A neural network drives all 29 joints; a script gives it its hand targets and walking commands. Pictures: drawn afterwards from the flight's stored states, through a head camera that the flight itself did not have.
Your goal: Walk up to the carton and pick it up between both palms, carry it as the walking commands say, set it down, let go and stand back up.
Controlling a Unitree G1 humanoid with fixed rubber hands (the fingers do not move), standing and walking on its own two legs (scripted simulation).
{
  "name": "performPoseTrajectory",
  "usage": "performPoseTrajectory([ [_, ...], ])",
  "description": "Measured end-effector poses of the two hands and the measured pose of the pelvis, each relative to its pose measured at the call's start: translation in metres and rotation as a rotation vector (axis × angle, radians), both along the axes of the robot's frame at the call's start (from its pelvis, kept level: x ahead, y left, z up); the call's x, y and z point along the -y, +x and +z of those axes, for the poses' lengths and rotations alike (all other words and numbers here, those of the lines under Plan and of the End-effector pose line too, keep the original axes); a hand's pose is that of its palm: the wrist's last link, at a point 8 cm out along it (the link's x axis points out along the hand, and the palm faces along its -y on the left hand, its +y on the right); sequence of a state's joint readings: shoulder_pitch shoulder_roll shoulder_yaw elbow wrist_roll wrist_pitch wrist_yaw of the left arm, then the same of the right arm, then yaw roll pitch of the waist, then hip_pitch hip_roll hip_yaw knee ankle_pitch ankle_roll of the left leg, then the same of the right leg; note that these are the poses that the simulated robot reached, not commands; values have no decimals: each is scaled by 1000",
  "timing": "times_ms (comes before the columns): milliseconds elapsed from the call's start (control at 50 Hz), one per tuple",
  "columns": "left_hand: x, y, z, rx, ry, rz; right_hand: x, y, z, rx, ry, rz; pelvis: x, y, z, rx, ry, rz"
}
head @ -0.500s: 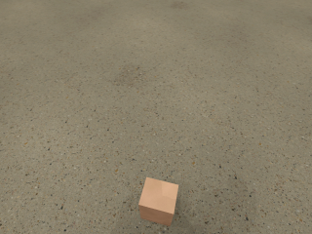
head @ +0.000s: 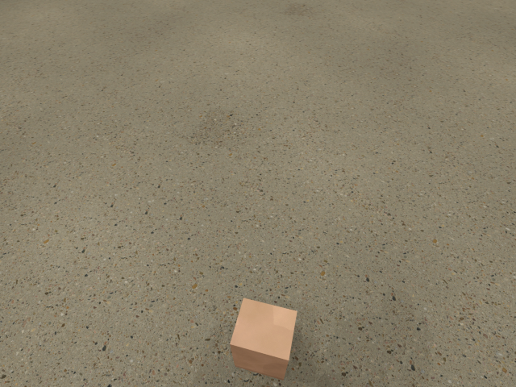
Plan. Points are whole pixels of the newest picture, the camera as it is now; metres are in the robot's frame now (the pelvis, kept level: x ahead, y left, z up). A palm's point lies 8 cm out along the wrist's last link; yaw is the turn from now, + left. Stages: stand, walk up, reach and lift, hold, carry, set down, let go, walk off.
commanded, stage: walk up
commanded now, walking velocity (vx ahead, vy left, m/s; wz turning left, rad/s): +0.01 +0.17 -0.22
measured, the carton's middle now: (264, 340) +0.39 +0.00 -0.65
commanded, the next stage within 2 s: none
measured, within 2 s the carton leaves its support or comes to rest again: neither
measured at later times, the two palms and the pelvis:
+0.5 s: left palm out of the picture +0.07 +0.29 -0.15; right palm out of the picture +0.00 -0.18 -0.14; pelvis +0.00 +0.06 -0.01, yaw -7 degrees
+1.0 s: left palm out of the picture +0.05 +0.28 -0.15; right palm out of the picture -0.05 -0.17 -0.15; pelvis +0.00 +0.06 -0.01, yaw -11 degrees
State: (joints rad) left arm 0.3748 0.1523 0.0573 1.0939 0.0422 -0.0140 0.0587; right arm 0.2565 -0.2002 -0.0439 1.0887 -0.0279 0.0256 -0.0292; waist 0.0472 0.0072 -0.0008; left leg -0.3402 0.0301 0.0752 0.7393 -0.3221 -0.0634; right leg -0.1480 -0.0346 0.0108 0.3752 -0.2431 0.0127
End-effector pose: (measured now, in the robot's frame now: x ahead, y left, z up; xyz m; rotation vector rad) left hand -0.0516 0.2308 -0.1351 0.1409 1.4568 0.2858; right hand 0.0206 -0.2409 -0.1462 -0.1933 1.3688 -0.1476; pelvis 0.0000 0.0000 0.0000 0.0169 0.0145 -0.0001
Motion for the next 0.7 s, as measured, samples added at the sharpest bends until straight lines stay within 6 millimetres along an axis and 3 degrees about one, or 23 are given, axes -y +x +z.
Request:
performPoseTrajectory([
  [80,-35,-6,6,-47,36,-16,-7,10,5,28,-23,-12,-18,1,0,-7,7,-26],
  [140,-62,-1,-1,-63,35,-36,-21,18,6,52,-43,-22,-36,4,-4,-7,-1,-35],
  [200,-82,12,-14,-61,14,-63,-37,19,7,86,-72,-40,-53,5,-12,-4,-17,-48],
  [260,-91,38,-17,-30,-7,-99,-51,11,16,97,-78,-73,-61,5,-7,0,-35,-71],
  [360,-86,85,-19,65,-45,-152,-65,4,21,110,-68,-106,-67,5,-3,3,-40,-95],
  [480,-67,119,-16,147,-51,-214,-65,-13,7,94,-41,-148,-65,3,-7,12,-22,-125],
  [600,-49,124,-5,187,-53,-243,-73,-39,-6,23,35,-175,-59,3,-4,36,-21,-114],
  [700,-48,112,-7,156,-59,-221,-76,-50,-5,5,34,-195,-57,2,-3,39,-22,-132],
])
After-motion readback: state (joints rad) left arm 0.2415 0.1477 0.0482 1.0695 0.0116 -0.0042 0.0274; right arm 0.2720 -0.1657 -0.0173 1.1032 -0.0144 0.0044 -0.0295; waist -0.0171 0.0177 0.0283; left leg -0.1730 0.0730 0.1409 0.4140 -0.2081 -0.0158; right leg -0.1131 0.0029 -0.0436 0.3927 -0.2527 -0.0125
